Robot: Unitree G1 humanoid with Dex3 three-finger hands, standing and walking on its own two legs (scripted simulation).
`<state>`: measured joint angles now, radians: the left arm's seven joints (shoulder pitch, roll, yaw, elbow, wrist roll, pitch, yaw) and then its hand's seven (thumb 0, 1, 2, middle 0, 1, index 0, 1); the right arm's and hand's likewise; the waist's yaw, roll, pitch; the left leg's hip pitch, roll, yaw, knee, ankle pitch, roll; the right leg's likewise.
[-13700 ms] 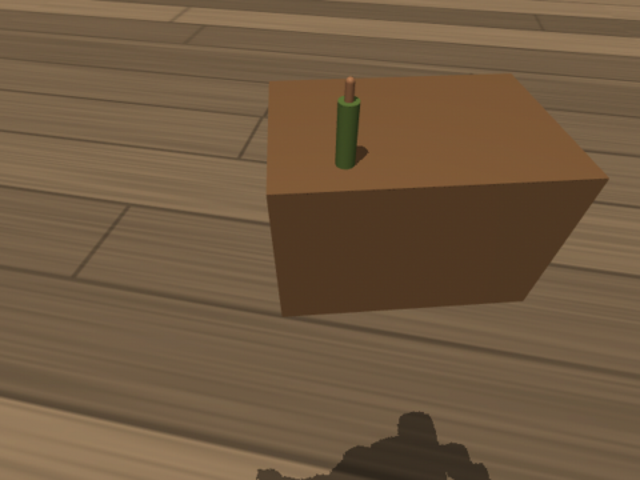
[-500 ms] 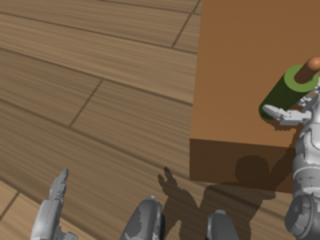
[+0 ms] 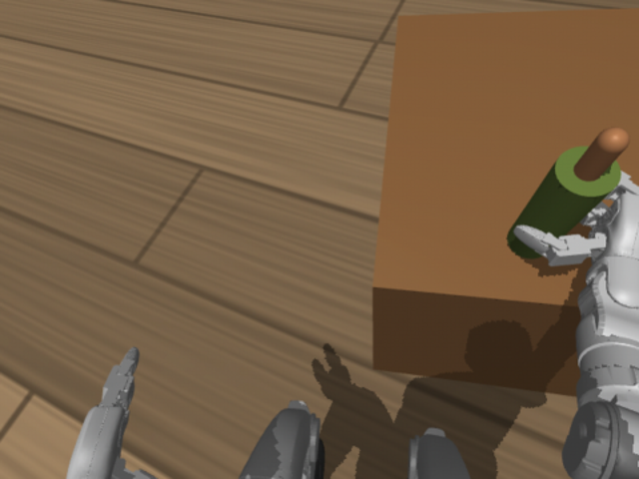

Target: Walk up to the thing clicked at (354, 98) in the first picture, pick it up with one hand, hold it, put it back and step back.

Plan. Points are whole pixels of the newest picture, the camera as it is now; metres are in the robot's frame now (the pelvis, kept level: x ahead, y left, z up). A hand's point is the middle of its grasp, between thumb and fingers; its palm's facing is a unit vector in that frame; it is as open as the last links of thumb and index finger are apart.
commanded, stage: settle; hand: right
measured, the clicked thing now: (562, 200) +0.45 -0.21 +0.06
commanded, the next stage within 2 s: lift in 0.50 s
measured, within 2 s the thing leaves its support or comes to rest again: neither
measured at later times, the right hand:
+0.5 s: hand (576, 186) +0.47 -0.23 +0.06, palm faces +0.24 +0.97 -0.01, open 9.3 cm
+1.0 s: hand (585, 184) +0.43 -0.21 +0.11, palm faces +0.25 +0.97 -0.03, open 9.4 cm
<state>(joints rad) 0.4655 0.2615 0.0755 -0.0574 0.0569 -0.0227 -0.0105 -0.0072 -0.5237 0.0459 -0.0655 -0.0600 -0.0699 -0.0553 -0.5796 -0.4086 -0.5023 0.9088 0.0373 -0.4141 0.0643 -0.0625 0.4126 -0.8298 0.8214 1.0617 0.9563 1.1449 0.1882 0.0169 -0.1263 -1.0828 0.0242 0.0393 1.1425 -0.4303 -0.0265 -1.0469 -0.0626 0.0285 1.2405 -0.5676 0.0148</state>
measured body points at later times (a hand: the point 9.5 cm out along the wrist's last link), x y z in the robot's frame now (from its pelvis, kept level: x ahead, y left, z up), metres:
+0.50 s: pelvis +0.02 +0.00 +0.03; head +0.12 -0.03 +0.47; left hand +0.17 +0.26 +0.02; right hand +0.45 -0.28 +0.07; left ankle +0.06 +0.14 -0.63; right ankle +0.01 -0.12 -0.63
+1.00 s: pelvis +0.01 +0.00 +0.05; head +0.08 -0.01 +0.49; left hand +0.16 +0.26 +0.02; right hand +0.41 -0.26 +0.12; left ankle +0.06 +0.14 -0.63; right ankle +0.01 -0.12 -0.63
